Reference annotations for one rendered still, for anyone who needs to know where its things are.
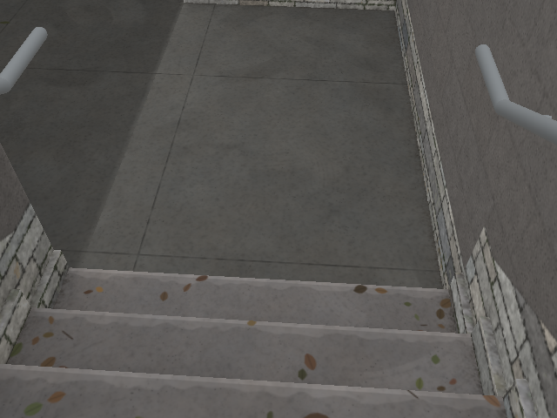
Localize stairs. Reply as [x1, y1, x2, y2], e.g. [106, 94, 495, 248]
[0, 267, 507, 418]

